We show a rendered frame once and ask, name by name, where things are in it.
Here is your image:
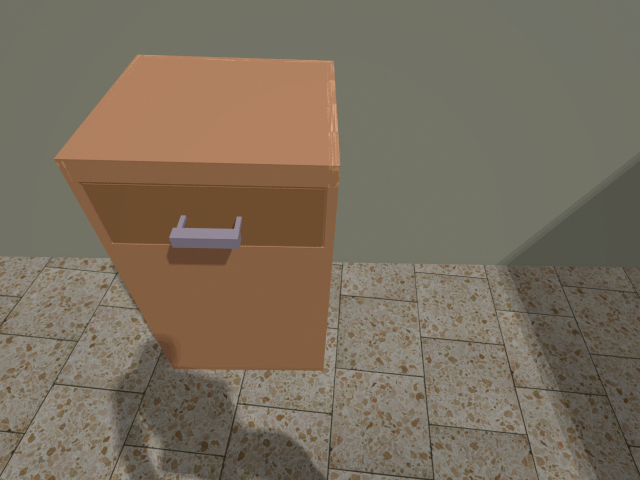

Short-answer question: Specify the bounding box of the drawer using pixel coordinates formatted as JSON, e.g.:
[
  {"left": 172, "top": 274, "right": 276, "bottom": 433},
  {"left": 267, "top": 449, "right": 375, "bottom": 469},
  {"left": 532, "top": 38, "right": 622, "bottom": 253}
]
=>
[{"left": 82, "top": 182, "right": 325, "bottom": 246}]

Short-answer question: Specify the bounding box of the handle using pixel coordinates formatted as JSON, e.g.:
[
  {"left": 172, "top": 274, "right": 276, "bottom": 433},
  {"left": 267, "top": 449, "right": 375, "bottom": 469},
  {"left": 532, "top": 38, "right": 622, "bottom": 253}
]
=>
[{"left": 169, "top": 215, "right": 242, "bottom": 249}]

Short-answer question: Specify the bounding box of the cabinet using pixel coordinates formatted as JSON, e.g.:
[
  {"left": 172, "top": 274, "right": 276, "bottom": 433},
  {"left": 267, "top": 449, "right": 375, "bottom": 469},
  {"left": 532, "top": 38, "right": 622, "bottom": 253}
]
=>
[{"left": 54, "top": 55, "right": 340, "bottom": 371}]

